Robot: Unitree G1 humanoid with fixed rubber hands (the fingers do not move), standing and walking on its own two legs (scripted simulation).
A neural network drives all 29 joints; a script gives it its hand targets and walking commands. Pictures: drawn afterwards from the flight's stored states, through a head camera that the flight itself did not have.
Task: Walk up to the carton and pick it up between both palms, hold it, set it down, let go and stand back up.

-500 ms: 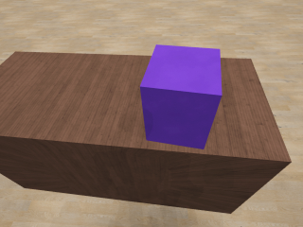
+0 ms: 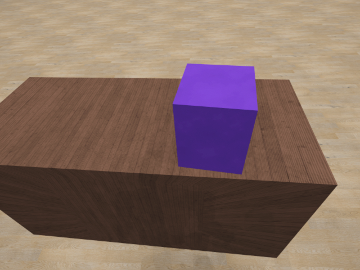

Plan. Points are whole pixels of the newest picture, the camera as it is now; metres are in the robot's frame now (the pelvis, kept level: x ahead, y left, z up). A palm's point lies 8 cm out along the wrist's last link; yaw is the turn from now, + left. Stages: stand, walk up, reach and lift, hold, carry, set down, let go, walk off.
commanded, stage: walk up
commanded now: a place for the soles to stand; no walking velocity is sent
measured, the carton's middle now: (214, 118) +0.56 -0.07 +0.03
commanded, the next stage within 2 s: none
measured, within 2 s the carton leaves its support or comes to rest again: neither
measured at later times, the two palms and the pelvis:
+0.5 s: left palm out of the picture +0.01 +0.24 -0.13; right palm out of the picture +0.04 -0.26 -0.14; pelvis +0.02 +0.00 +0.00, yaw -1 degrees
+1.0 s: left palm (71, 266) +0.20 +0.32 -0.14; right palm out of the picture +0.16 -0.19 -0.11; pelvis +0.14 +0.06 +0.00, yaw -12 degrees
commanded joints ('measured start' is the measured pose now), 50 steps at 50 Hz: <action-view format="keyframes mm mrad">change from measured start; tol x32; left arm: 1 -62 139 25 -38 2 -34 -2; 50 88 99 42 -7 28 34 8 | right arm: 1 36 -98 -14 -10 -4 -48 7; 50 2 -148 -38 -138 2 -66 -47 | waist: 1 -37 -140 59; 50 21 104 53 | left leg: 1 175 84 -117 -58 101 6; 24 55 80 -106 6 -372 27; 31 -385 76 -8 269 -104 -68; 39 551 241 -161 -31 405 56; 41 349 542 -514 -169 235 186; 50 93 357 -87 -119 601 191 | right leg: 1 -208 -149 174 -217 -126 -64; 22 -176 -90 129 -135 -75 -51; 25 -136 -198 430 -269 -607 -155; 30 243 -236 454 -234 0 -184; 36 -53 -73 175 -6 394 -55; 40 -292 79 88 550 -358 64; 50 -167 -7 66 506 -146 68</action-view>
